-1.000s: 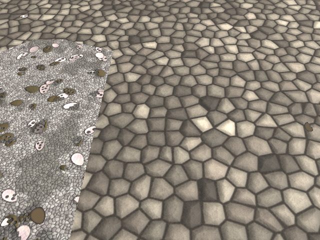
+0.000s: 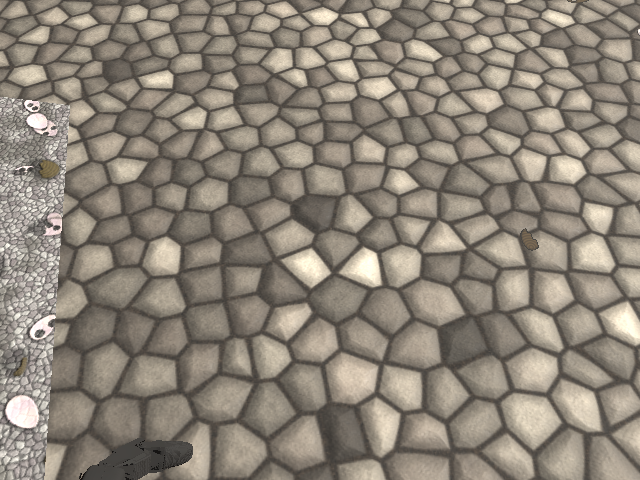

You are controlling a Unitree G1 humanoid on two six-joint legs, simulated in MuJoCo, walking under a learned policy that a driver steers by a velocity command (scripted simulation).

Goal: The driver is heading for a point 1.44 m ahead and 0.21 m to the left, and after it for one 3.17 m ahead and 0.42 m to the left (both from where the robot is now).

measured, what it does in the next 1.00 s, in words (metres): walks ahead: left foot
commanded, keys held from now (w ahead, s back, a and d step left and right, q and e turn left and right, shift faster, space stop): w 0.54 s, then w+q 0.46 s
